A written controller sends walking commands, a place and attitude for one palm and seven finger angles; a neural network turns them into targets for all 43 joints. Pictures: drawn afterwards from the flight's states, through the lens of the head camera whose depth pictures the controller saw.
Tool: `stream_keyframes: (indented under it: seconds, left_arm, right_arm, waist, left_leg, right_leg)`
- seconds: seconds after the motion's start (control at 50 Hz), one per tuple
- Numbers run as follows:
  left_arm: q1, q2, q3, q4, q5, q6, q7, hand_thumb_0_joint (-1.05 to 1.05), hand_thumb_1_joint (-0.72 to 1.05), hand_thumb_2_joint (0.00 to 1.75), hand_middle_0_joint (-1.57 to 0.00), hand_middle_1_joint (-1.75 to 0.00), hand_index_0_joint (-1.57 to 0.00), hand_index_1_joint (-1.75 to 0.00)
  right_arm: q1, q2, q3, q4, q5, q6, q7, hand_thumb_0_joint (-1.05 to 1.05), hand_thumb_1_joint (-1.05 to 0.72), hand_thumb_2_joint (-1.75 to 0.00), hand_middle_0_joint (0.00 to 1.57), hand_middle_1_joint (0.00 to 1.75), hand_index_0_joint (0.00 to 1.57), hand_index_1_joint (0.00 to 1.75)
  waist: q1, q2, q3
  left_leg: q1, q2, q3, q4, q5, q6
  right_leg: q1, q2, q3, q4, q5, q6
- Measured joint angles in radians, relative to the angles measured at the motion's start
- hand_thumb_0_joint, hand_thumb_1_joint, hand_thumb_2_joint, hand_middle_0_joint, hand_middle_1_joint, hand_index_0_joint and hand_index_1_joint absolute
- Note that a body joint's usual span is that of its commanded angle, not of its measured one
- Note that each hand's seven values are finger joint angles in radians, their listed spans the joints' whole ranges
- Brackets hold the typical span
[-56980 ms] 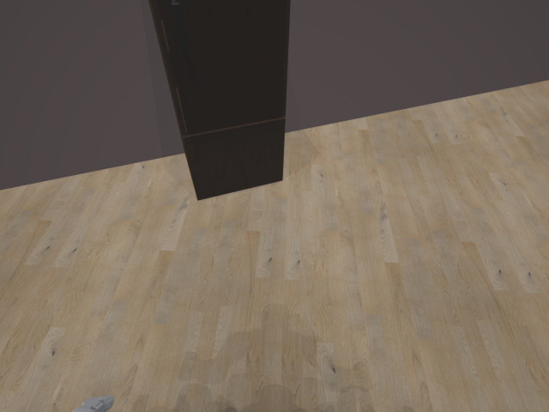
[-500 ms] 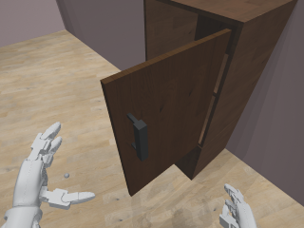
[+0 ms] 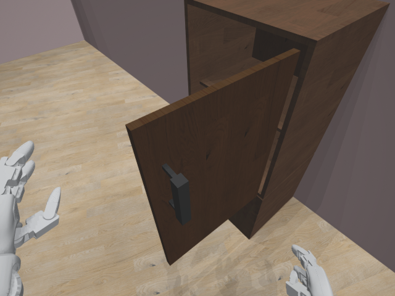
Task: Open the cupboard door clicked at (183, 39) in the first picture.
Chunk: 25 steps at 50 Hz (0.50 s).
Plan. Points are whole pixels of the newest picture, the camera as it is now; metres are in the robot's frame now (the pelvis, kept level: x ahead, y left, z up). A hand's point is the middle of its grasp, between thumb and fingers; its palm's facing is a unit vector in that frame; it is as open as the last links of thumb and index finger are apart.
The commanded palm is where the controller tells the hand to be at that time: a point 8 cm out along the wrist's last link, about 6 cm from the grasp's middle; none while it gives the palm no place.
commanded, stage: draw the hand back to the body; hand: left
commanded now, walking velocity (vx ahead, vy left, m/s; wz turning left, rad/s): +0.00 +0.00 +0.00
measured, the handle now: (175, 194) +0.29 +0.09 +0.07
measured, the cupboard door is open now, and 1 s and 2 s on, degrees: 88 88 88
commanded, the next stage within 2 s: step back with the hand held close in 0.38 s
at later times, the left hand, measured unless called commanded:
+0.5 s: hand (48, 218) +0.18 +0.25 +0.15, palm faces +0.47 -0.79 -0.39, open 7.4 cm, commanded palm +0.13 +0.29 +0.17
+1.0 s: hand (4, 257) +0.12 +0.28 +0.16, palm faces +0.37 -0.77 -0.52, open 7.4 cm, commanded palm +0.06 +0.31 +0.17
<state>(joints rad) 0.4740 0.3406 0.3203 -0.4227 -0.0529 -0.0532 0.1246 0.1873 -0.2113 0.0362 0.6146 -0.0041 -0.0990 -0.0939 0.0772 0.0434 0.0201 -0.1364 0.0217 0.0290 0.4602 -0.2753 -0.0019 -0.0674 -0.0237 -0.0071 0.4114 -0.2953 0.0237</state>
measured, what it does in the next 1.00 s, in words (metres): shifts its weight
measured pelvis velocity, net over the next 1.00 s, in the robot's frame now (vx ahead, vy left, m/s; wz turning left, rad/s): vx -0.09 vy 0.02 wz -0.02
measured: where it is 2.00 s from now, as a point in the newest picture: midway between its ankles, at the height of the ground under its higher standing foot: outside the picture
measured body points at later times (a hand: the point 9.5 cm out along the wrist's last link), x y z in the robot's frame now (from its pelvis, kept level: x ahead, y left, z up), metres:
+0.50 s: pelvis -0.01 -0.01 +0.00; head -0.03 -0.03 +0.45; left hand +0.15 +0.29 +0.17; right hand +0.18 -0.23 -0.08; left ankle -0.02 +0.12 -0.74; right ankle -0.04 -0.14 -0.74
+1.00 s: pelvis -0.09 +0.02 -0.01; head -0.06 +0.02 +0.44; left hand +0.09 +0.31 +0.18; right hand +0.09 -0.23 -0.08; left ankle -0.01 +0.12 -0.74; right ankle -0.04 -0.14 -0.74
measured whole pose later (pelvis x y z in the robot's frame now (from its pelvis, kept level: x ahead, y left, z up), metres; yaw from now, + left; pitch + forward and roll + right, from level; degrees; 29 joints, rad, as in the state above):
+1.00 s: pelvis -0.09 +0.02 -0.01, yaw -1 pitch -1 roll -1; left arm 0.57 0.44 0.44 -0.53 -0.04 -0.17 0.14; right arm 0.18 -0.21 0.00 0.52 0.02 -0.01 -0.09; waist 0.01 0.00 0.07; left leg -0.34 0.02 0.05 0.52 -0.17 0.03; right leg -0.29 -0.02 0.02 0.50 -0.19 0.04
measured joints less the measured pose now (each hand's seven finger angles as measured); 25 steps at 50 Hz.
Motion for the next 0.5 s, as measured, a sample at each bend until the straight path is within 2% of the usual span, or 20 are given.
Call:
stream_keyframes:
  seconds: [0.1,0.2,0.5]
  left_arm:
    - [-0.017,0.0,0.03,0.007,-0.005,-0.005,0.003,0.01,0.75,0.84,-0.2,-0.3,-0.21,-0.3]
    - [-0.012,-0.02,0.011,0.025,-0.008,-0.001,-0.006,0.01,0.84,0.87,-0.2,-0.3,-0.21,-0.3]
    - [-0.01,-0.016,0.014,0.038,-0.008,-0.018,-0.007,0.02,0.89,0.9,-0.21,-0.3,-0.21,-0.3]
  right_arm:
    - [-0.005,-0.006,-0.009,0.005,0.001,0.009,0.007,0.01,-0.91,-0.9,0.2,0.3,0.21,0.3]
    - [-0.007,-0.009,-0.016,0.005,0.001,0.024,0.011,0.01,-0.91,-0.9,0.2,0.3,0.21,0.3]
    - [-0.003,-0.005,-0.021,0.023,0.002,0.016,0.003,0.01,-0.91,-0.9,0.2,0.29,0.2,0.3]
  waist:
    - [0.0,0.008,0.0]
    - [-0.003,0.013,0.003]
    - [-0.004,0.016,0.01]
  left_leg:
    - [0.011,0.003,0.0,-0.016,0.007,-0.003]
    - [0.017,0.006,0.0,-0.03,0.016,-0.006]
    - [0.032,0.021,-0.008,-0.04,0.035,-0.018]
  right_leg:
    - [0.01,0.003,0.0,-0.015,0.006,-0.003]
    - [0.013,0.006,0.0,-0.023,0.013,-0.006]
    - [0.03,0.022,-0.007,-0.034,0.03,-0.019]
